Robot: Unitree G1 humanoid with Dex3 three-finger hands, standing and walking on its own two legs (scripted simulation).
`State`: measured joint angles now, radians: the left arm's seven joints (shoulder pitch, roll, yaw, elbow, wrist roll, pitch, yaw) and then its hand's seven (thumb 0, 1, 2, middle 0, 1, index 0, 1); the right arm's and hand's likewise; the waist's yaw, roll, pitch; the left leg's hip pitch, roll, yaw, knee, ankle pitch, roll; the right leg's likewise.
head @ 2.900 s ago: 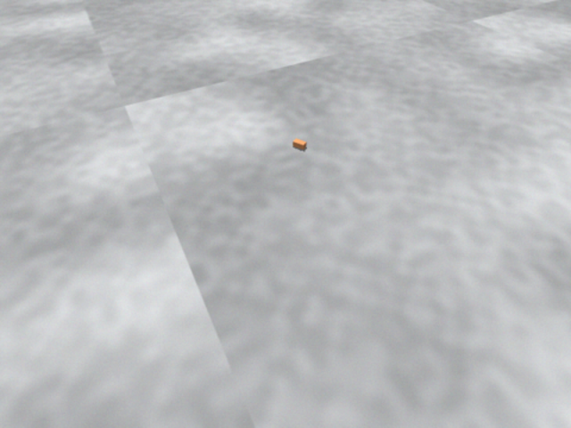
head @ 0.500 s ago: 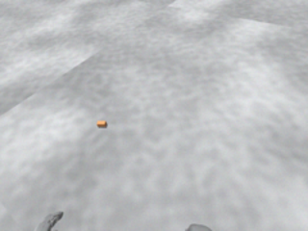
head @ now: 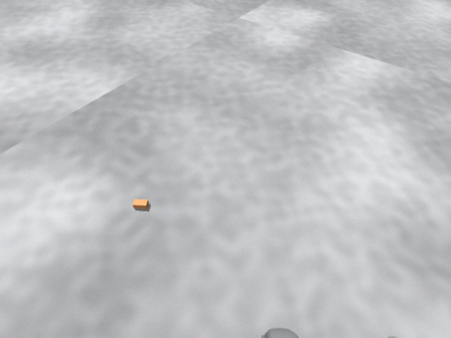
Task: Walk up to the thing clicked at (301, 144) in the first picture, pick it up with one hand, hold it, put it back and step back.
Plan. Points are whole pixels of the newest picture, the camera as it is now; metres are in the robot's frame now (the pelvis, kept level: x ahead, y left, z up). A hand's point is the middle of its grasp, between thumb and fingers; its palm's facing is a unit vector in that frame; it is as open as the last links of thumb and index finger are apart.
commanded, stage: walk up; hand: left
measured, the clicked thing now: (140, 204) +0.84 +0.42 -0.74
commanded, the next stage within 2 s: none
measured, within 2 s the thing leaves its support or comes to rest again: neither
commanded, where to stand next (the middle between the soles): +0.43 +0.20 m, yaw -4 degrees
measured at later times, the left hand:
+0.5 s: hand (55, 289) +0.23 +0.34 -0.10, palm faces -0.02 -0.87 -0.50, open 7.4 cm
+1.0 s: hand (25, 243) +0.34 +0.47 -0.14, palm faces -0.11 -0.91 -0.39, open 7.4 cm
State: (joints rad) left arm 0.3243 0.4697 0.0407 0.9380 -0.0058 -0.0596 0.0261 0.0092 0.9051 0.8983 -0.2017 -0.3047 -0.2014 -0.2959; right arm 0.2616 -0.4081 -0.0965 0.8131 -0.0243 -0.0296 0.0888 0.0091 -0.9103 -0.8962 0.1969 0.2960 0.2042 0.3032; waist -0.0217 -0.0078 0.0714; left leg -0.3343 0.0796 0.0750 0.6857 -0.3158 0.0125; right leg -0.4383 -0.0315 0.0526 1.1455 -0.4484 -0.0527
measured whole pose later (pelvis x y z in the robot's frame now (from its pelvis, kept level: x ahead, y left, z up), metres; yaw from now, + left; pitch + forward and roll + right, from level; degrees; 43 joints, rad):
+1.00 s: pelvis +0.27 +0.20 +0.01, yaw -2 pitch -3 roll +0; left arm 0.30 0.43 0.03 0.91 0.00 -0.06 -0.01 0.01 0.90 0.90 -0.20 -0.30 -0.20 -0.30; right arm 0.39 -0.41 -0.06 0.84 -0.02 -0.03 0.07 0.01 -0.91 -0.90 0.20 0.30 0.21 0.30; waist -0.04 -0.02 0.08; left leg -0.24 0.01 0.09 0.59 -0.31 0.05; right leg -0.51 -0.05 -0.03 0.95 -0.37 -0.03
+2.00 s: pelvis +0.35 +0.22 +0.01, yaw -4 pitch -3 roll +0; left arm 0.16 0.36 0.01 1.07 0.00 0.01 -0.03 0.01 0.90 0.90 -0.20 -0.30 -0.20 -0.30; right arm 0.14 -0.37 0.00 1.06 0.00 -0.04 0.00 0.01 -0.91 -0.90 0.20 0.30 0.21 0.30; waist 0.02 0.01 0.06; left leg -0.26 0.05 0.00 0.54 -0.23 -0.04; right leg -0.21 -0.03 -0.02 0.55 -0.30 0.01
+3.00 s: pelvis +0.37 +0.22 +0.02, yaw -3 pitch -2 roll +0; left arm 0.10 0.35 0.02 1.12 0.00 0.02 -0.02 0.00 0.91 0.90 -0.20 -0.30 -0.20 -0.30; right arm 0.09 -0.35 0.00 1.13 -0.01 -0.02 0.00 0.01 -0.91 -0.90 0.20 0.30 0.21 0.30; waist 0.01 0.00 0.05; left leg -0.16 0.05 0.00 0.37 -0.18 -0.04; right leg -0.09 -0.03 -0.03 0.37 -0.24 0.02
